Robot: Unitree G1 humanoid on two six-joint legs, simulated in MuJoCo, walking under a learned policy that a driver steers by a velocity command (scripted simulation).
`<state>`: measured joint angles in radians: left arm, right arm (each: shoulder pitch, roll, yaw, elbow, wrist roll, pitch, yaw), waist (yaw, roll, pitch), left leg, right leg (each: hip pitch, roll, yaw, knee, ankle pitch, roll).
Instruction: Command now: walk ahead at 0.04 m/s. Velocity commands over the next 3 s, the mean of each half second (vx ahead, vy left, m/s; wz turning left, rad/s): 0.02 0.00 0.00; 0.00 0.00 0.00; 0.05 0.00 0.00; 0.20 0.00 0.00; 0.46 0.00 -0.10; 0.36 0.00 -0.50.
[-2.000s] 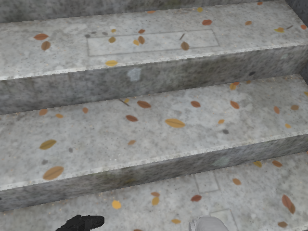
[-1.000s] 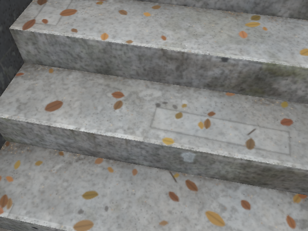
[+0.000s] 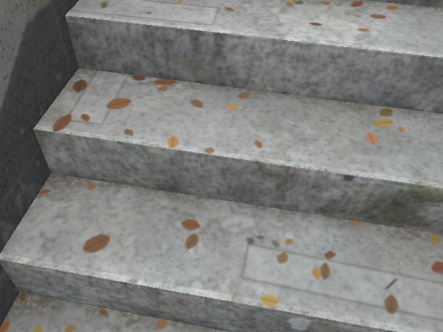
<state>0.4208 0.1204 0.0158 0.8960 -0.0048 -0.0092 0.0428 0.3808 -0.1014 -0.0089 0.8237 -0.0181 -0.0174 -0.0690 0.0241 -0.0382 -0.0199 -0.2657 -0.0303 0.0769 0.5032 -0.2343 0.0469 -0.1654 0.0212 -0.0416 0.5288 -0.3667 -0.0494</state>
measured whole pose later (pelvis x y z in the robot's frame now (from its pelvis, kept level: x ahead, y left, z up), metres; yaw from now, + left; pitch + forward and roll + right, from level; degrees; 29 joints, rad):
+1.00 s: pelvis -0.02 -0.01 +0.01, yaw -1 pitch -2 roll +0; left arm 0.45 0.10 -0.04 1.02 0.01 0.00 0.07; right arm 0.40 -0.11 0.02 1.05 0.00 0.00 -0.06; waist -0.01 0.00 0.02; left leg -0.21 0.00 0.07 0.40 -0.16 0.03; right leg -0.11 0.05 -0.04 0.40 -0.27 -0.07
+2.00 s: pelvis +0.07 +0.00 +0.01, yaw -1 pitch +3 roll +0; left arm 0.60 0.20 0.03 1.14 0.05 -0.10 0.03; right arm 0.19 -0.15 -0.02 0.83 -0.02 -0.03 -0.02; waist 0.04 -0.05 -0.04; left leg -1.04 0.05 0.02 2.04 -0.55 0.13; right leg 0.02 0.05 -0.03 0.24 -0.32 -0.07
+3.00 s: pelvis +0.61 +0.05 +0.34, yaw -21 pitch +3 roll +1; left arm 0.39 0.20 0.06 0.93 0.03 -0.10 -0.01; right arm 0.02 -0.10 0.01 0.55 -0.04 -0.06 -0.06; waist 0.04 0.02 -0.01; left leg -1.25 0.04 0.00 2.10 -0.34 0.07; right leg -0.28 0.13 0.04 0.56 -0.32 -0.12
